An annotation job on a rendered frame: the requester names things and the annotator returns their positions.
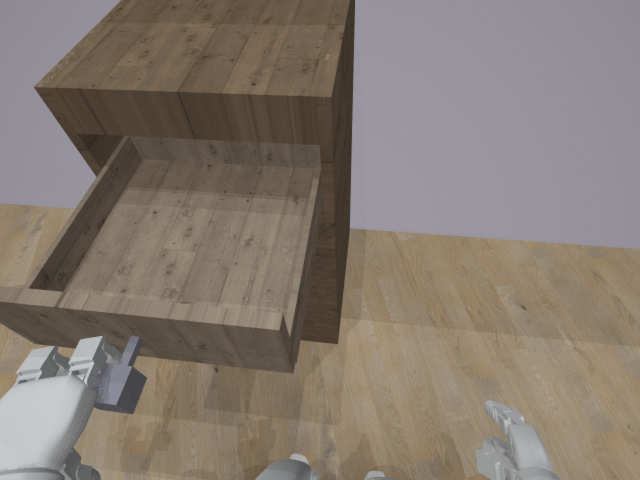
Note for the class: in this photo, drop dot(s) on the cabinet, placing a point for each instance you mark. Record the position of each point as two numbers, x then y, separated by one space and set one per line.
271 71

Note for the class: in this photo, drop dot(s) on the right robot hand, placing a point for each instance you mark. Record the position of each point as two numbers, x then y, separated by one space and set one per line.
499 460

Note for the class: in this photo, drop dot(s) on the drawer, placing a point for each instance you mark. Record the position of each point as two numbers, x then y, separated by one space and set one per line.
203 248

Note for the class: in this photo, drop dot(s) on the left robot thigh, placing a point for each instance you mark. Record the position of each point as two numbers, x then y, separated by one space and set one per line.
289 469

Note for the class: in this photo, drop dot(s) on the left robot shin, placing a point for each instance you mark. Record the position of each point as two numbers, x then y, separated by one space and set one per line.
299 457

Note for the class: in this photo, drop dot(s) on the left robot hand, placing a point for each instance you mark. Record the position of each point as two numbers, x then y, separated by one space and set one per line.
43 416

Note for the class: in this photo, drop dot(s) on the handle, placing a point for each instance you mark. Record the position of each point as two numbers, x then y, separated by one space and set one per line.
119 386

